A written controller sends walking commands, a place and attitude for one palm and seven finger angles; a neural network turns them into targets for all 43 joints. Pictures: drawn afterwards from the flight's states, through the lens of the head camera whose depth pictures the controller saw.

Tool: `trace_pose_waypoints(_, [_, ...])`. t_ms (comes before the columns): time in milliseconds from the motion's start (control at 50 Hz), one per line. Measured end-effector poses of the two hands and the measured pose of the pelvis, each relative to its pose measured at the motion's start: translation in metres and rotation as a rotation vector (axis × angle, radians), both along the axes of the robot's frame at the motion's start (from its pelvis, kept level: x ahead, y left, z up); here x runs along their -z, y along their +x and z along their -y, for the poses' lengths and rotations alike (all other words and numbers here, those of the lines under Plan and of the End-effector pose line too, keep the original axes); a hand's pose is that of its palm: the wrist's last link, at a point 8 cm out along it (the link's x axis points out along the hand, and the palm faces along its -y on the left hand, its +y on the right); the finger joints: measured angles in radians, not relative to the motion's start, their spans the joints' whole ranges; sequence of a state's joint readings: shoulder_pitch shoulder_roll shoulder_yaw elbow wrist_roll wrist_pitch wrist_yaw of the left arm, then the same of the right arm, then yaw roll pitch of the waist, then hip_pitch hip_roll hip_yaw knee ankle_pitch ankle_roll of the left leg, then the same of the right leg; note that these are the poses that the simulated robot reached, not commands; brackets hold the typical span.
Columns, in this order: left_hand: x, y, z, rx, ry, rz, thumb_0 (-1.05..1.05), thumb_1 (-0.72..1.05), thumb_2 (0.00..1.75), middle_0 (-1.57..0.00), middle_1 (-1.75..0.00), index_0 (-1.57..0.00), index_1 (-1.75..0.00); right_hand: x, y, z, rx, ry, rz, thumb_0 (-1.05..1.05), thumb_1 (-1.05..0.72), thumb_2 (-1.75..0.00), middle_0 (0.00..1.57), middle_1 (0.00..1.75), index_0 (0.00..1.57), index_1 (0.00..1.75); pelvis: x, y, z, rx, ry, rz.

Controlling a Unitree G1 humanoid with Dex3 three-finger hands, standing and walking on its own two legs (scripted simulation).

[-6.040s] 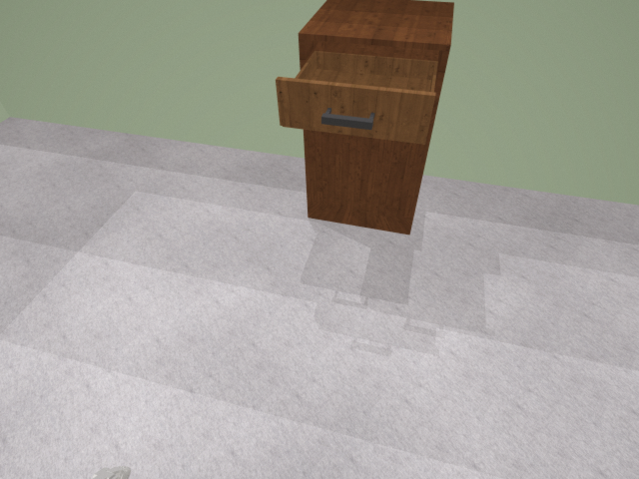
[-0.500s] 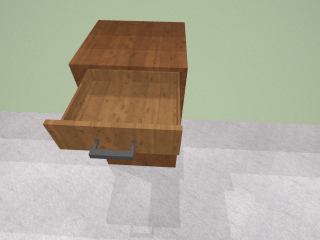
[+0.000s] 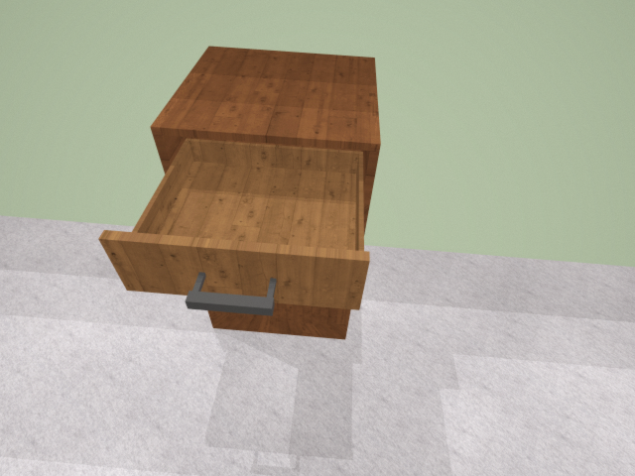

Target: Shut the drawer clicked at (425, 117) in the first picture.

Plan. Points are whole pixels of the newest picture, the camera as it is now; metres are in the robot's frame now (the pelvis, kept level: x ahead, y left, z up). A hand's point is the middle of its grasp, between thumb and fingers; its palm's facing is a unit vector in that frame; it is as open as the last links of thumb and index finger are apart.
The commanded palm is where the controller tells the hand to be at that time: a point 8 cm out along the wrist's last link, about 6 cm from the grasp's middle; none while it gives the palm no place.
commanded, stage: shuffle to correct the standing spot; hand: left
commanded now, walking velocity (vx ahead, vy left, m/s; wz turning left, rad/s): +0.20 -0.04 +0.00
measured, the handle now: (233, 292) +0.40 +0.16 -0.05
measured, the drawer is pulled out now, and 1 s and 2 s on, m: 0.30 0.30 0.30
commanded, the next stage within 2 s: come to a stop and stand still in 0.42 s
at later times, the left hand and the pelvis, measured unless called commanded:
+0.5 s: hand out of the picture +0.04 +0.14 -0.19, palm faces +0.05 -0.99 -0.14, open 7.4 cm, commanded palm none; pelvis +0.08 -0.01 -0.01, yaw +0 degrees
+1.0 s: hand out of the picture +0.13 +0.16 -0.17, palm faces +0.04 -0.97 -0.23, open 7.2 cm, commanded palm none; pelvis +0.10 -0.02 +0.00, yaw +0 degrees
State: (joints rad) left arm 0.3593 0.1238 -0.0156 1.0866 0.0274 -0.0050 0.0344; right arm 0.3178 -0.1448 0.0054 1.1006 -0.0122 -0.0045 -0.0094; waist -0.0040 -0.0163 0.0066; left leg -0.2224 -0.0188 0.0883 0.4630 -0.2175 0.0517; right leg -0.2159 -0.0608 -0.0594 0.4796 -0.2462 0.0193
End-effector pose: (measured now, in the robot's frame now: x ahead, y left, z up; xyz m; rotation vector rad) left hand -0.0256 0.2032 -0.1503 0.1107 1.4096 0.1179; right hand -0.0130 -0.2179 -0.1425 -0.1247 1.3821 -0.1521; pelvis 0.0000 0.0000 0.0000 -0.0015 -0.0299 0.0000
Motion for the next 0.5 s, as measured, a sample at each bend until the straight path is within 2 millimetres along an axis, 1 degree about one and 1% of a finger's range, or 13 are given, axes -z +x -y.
trace_pose_waypoints(120, [0.001,-0.009,0.002,-0.022,-0.009,-0.046,0.0,0.91,0.9,-0.2,-0.3,-0.2,-0.29,0.001,0.001,0.001,0.008,-0.002,-0.037,0.0,-0.91,-0.9,0.2,0.3,0.2,0.3,0.001,0.013,0.001,-0.001,-0.005,-0.011])
trace_pose_waypoints(220, [0.002,-0.006,0.004,-0.032,-0.008,-0.085,0.0,0.91,0.9,-0.2,-0.3,-0.2,-0.29,0.005,0.009,0.0,0.02,0.006,-0.055,0.0,-0.91,-0.9,0.2,0.3,0.2,0.3,0.004,0.03,0.003,0.001,0.003,-0.016])
trace_pose_waypoints(280, [0.0,0.003,0.006,-0.033,-0.005,-0.096,0.0,0.91,0.9,-0.2,-0.3,-0.2,-0.29,0.007,0.017,-0.002,0.026,0.018,-0.061,0.0,-0.91,-0.9,0.2,0.3,0.2,0.3,0.005,0.042,0.005,0.005,0.005,-0.023])
trace_pose_waypoints(360, [0.0,0.022,0.011,-0.031,0.002,-0.09,0.0,0.91,0.9,-0.2,-0.3,-0.2,-0.29,0.011,0.033,-0.003,0.029,0.033,-0.06,0.0,-0.91,-0.9,0.2,0.3,0.2,0.3,0.007,0.059,0.009,0.007,0.006,-0.029])
trace_pose_waypoints(500, [0.011,0.058,0.015,-0.045,-0.006,-0.047,0.0,0.91,0.9,-0.2,-0.3,-0.2,-0.29,0.016,0.075,0.0,0.008,0.015,-0.027,0.01,-0.91,-0.9,0.2,0.3,0.2,0.3,0.014,0.084,0.012,-0.004,-0.002,-0.029])
